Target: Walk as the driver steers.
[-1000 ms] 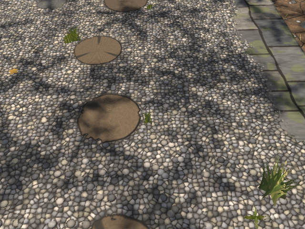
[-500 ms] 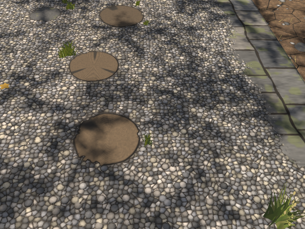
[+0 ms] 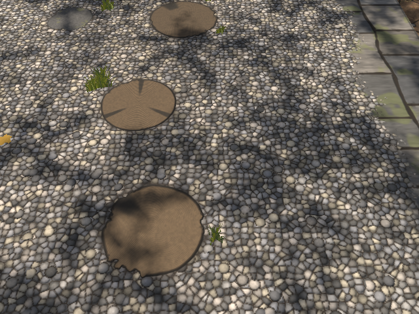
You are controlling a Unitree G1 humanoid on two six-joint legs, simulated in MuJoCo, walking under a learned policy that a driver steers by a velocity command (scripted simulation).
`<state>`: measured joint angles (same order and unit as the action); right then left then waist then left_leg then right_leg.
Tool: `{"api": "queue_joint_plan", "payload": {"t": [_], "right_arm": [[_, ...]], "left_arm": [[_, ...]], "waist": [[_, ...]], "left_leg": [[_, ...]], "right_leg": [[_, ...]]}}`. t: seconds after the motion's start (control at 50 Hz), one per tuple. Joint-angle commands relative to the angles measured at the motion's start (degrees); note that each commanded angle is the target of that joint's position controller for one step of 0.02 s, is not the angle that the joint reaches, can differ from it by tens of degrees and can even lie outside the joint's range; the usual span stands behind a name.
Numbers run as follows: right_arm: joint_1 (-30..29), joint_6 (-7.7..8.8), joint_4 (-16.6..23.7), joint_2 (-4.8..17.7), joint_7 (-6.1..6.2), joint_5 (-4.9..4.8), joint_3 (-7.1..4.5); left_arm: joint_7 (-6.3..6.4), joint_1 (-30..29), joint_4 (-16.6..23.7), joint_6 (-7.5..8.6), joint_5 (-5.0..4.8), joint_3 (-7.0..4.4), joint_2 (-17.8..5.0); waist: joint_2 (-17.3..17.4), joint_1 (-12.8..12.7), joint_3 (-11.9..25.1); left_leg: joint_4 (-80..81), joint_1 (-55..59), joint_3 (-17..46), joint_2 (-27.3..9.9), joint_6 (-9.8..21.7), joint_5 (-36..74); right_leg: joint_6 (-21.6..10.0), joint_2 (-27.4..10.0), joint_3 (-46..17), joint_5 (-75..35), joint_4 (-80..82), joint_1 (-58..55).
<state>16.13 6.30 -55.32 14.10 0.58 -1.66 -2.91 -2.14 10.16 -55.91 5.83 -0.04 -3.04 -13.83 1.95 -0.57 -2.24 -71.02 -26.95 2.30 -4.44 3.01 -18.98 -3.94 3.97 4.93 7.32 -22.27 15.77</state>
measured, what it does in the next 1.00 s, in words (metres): walks ahead: left foot, then right foot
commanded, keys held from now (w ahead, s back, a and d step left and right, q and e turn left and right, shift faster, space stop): w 0.80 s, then no key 0.14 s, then q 0.06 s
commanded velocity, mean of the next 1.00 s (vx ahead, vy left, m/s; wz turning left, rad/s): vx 0.46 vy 0.00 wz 0.01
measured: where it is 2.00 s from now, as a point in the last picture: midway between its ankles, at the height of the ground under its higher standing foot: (201, 240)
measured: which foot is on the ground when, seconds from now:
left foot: up 0.00-0.34, down 0.36-0.92, up 0.94-1.00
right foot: down 0.00-0.38, up 0.40-0.88, down 0.90-1.00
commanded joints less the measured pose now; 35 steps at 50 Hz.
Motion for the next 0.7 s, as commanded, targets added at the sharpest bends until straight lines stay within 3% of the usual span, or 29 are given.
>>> {"api": "queue_joint_plan", "payload": {"t": [0.02, 0.1, 0.16, 0.24, 0.3, 0.32, 0.34, 0.36, 0.38, 0.4, 0.42, 0.44, 0.46, 0.48, 0.5, 0.54, 0.62, 0.7], "right_arm": [[4.94, -1.02, 2.49, 1.96, 0.58, 0.30, -0.91], [-5.09, -1.15, 6.38, 3.29, 0.44, 1.43, -1.07], [-12.31, -0.72, 8.21, 2.24, -0.29, 1.15, -0.41], [-19.06, -0.55, 10.68, 2.84, -1.56, 0.38, 0.02], [-18.69, -0.10, 11.78, 4.86, -2.50, 0.31, -0.49], [-15.59, 0.07, 11.20, 6.10, -2.59, 0.33, -1.06], [-8.27, 0.14, 9.05, 8.10, -2.47, 0.47, -2.26], [2.67, 0.14, 6.12, 11.76, -2.02, 0.85, -3.76], [10.21, -0.21, 4.41, 18.03, -1.89, 1.99, -5.31], [11.24, -0.36, 4.24, 14.01, -2.18, 1.58, -4.09], [6.37, -0.16, 4.93, 10.49, -2.16, 1.24, -2.86], [1.16, -0.12, 6.36, 8.54, -2.05, 1.32, -2.20], [-2.83, -0.12, 6.79, 6.18, -2.36, 1.67, -1.43], [-4.60, 0.19, 6.86, 5.93, -2.42, 2.18, -1.30], [-4.76, 0.38, 6.60, 4.92, -2.71, 2.23, -1.12], [-3.25, 0.64, 5.45, 5.92, -2.46, 2.15, -1.43], [0.90, 0.24, 3.62, 7.56, -1.05, 1.92, -1.78], [4.04, -0.17, 2.26, 8.20, -0.29, 1.39, -1.81]], "left_arm": [[0.15, -0.49, 1.54, 1.28, 0.02, -0.34, -4.59], [1.79, 3.87, 0.50, 0.95, 0.01, -0.92, -7.63], [2.23, 7.32, 0.01, 0.53, -0.63, -1.00, -8.53], [2.33, 12.40, -1.81, -0.35, -1.34, -1.32, -9.34], [2.55, 12.60, -2.19, -1.40, -1.33, -1.86, -10.25], [2.59, 11.43, -1.89, -1.75, -1.27, -2.00, -10.71], [2.57, 10.30, -1.51, -2.13, -1.08, -1.76, -10.14], [2.60, 10.36, -0.52, -2.24, -0.36, -0.88, -8.00], [2.11, 16.96, 0.43, -1.28, -0.15, 1.14, -1.36], [1.81, 16.37, -0.34, 0.25, -0.85, 1.16, -2.42], [1.58, 11.25, 0.97, 1.15, -2.46, -0.36, -8.05], [1.78, 7.33, 2.02, 1.48, -2.77, -0.44, -8.49], [2.33, 4.59, 2.20, 1.11, -1.79, -0.81, -8.15], [2.59, 6.34, 2.08, 0.37, -1.43, -1.05, -7.00], [2.60, 7.47, 1.53, -0.39, -1.05, -0.98, -5.94], [2.69, 7.67, 1.42, -1.44, -1.08, -1.00, -4.45], [2.63, -0.42, 4.37, -1.66, -0.20, -1.33, -4.49], [1.89, -8.16, 6.61, -1.09, -0.52, -0.79, -3.18]], "waist": [[-4.80, 2.89, 1.00], [-3.86, 0.96, -1.15], [-3.99, -1.49, -1.41], [-4.51, -3.79, -2.50], [-5.62, -1.98, -1.59], [-6.38, 0.16, 0.21], [-5.99, 4.07, 4.49], [-3.52, 8.06, 12.28], [10.10, 6.74, 21.49], [12.85, 7.20, 25.31], [9.02, 6.51, 16.86], [5.16, 5.06, 11.29], [0.66, 3.44, 6.35], [3.80, 0.96, 5.52], [3.36, 0.18, 4.74], [2.16, -0.80, 3.91], [0.87, 0.62, 1.06], [1.37, 2.89, -0.85]], "left_leg": [[3.79, -5.39, 2.02, -5.27, -0.53, 2.71], [18.34, -11.59, 0.57, -5.76, -2.69, 15.70], [31.18, -8.28, -2.11, -2.98, -2.77, 24.08], [38.53, -9.30, -2.18, -1.43, -2.20, 22.97], [41.51, -7.05, -2.16, -0.30, 0.03, 16.56], [42.34, -2.19, -3.33, 1.08, 0.99, 14.78], [43.30, 7.48, -4.99, 3.04, 2.41, 14.54], [41.23, 23.65, -1.24, -0.51, 5.09, 16.08], [44.25, 47.33, 24.06, -15.40, 14.16, 8.05], [53.49, 50.59, 40.18, -18.91, 16.32, 2.56], [53.91, 44.20, 32.67, -17.01, 13.00, 1.20], [54.75, 35.75, 24.45, -14.94, 11.14, 5.43], [56.98, 27.03, 17.48, -11.67, 9.25, 10.93], [58.72, 22.08, 14.06, -10.82, 9.18, 13.65], [59.98, 19.30, 11.67, -9.43, 9.09, 17.28], [62.51, 16.98, 8.73, -8.54, 10.07, 17.99], [64.35, 19.78, 5.06, -8.28, 9.91, 21.86], [65.41, 20.79, 1.25, -6.61, 8.23, 19.75]], "right_leg": [[-11.28, -16.47, -15.89, -3.00, 16.07, -0.89], [-10.51, -15.18, -11.72, -6.17, 17.49, -2.42], [-8.19, -13.16, -8.01, -7.66, 16.92, -3.99], [-7.50, -16.23, -8.79, -5.95, 13.95, -12.41], [-6.00, -19.13, -9.92, -10.61, 9.51, -18.24], [-5.19, -18.82, -9.26, -17.89, 5.76, -18.75], [-3.89, -16.38, -7.08, -26.51, -3.03, -17.67], [-2.02, -13.13, -4.35, -23.68, -17.37, -10.08], [2.41, -3.88, -0.98, -2.07, -41.16, 13.63], [2.27, -1.09, -9.39, 24.92, -50.57, 22.55], [0.91, -4.69, -11.23, 22.62, -54.98, 28.02], [0.24, -7.90, -9.66, 17.28, -53.66, 27.92], [0.02, -10.05, -8.50, 12.91, -49.61, 25.40], [0.26, -11.94, -9.09, 9.71, -46.26, 21.59], [0.61, -12.50, -9.06, 8.57, -44.63, 18.68], [1.38, -12.78, -8.39, 6.29, -41.70, 18.18], [3.06, -12.81, -8.12, -4.18, -29.38, 25.18], [3.21, -10.67, -5.92, -13.26, -16.52, 23.15]]}}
